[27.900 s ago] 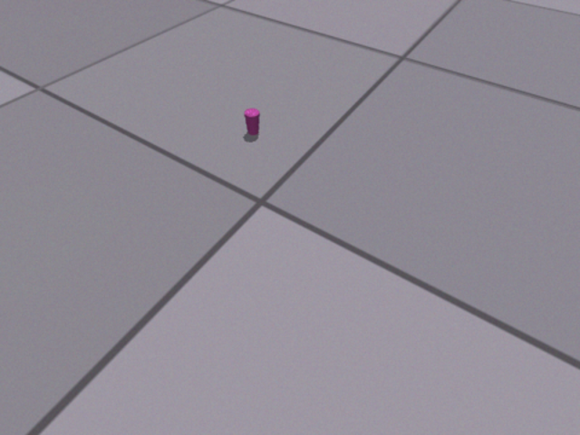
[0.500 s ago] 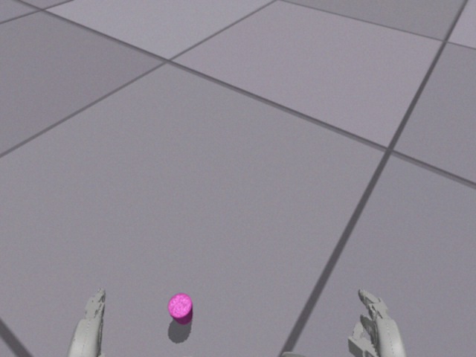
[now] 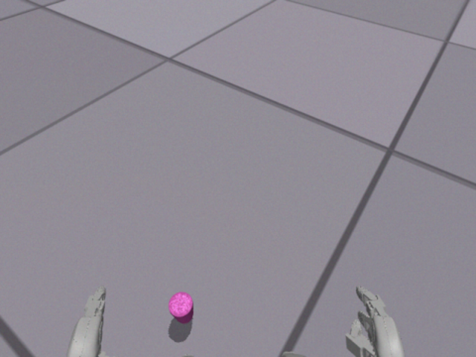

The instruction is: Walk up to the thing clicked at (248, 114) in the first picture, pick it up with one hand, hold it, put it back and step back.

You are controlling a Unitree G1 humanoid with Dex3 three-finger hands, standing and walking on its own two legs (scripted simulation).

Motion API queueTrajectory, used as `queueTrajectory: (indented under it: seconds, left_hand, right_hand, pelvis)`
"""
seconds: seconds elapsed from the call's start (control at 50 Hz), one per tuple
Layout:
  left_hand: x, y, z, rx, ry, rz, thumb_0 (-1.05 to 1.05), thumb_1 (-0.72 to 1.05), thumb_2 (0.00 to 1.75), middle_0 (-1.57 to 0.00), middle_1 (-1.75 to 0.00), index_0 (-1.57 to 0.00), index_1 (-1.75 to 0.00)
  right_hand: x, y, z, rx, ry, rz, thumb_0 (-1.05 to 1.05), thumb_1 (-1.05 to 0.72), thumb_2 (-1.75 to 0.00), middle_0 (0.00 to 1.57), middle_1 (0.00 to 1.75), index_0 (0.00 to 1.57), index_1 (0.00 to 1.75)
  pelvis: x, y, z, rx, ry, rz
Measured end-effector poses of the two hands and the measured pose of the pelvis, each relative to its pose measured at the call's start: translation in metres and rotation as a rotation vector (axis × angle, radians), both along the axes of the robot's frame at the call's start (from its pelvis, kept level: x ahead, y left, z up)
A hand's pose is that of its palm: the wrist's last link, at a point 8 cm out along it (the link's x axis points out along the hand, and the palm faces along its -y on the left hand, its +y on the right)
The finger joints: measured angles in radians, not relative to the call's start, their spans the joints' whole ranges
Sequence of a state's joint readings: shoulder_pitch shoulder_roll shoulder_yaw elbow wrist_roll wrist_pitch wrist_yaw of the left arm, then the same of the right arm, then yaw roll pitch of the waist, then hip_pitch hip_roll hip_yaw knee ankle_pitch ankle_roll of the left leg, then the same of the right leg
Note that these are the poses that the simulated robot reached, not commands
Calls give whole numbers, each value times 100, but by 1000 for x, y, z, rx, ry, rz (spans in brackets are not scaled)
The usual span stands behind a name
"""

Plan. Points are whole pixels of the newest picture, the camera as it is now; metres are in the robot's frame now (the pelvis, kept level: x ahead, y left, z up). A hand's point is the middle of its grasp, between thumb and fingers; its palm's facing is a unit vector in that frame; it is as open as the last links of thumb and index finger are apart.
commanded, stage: home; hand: left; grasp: from the side
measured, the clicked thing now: (182, 309) +0.40 +0.19 -0.66
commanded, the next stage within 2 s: stand in 0.34 s
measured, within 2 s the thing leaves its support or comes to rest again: neither
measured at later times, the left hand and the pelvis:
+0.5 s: hand (126, 333) +0.19 +0.18 -0.05, palm faces +0.10 -0.95 -0.28, open 17.4 cm; pelvis +0.01 +0.00 +0.00, yaw +0 degrees
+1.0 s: hand out of the picture +0.15 +0.22 -0.10, palm faces -0.03 -0.94 -0.34, open 8.0 cm; pelvis +0.01 +0.00 +0.02, yaw +1 degrees
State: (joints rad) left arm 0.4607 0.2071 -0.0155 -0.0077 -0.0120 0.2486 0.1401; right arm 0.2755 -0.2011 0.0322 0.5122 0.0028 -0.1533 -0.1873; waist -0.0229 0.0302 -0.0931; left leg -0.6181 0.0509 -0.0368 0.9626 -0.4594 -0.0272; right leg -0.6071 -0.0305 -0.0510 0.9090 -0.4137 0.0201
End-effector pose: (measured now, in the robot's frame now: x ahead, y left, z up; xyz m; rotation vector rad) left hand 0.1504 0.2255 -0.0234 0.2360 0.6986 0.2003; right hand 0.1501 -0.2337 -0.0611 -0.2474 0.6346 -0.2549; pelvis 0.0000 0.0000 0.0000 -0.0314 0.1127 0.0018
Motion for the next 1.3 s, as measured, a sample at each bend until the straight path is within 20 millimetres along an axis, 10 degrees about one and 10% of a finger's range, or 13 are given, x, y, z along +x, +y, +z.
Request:
queueTrajectory:
  seconds: [0.54, 0.88, 1.1, 1.3]
  left_hand:
    - [15, 3, 1, 0, 10, 3, -1, -49, 10, -9, -10, -8, -10]
    - [14, 13, -21, 46, 56, -90, 0, 54, 81, -20, -29, -19, -29]
    - [-47, 63, -52, 58, 349, -4, 0, 86, 89, -20, -30, -20, -30]
    - [-95, 72, -50, 45, 514, 68, 1, 90, 90, -20, -30, -20, -30]
  right_hand:
    - [14, 2, 0, -1, 15, -3, 2, -90, -89, 20, 30, 20, 30]
    - [8, -9, -14, -45, 190, 122, 1, -90, -89, 20, 30, 20, 30]
    - [-45, -48, -16, -38, 458, 43, 1, -90, -89, 20, 30, 20, 30]
    - [-74, -40, -14, 1, 572, 14, 1, -90, -89, 20, 30, 20, 30]
  pelvis:
    - [15, 2, 1, -3, 12, 1]
    - [9, -1, 7, 19, -47, 4]
    - [12, 4, 27, 31, -119, 10]
    - [11, 8, 46, 32, -167, 15]
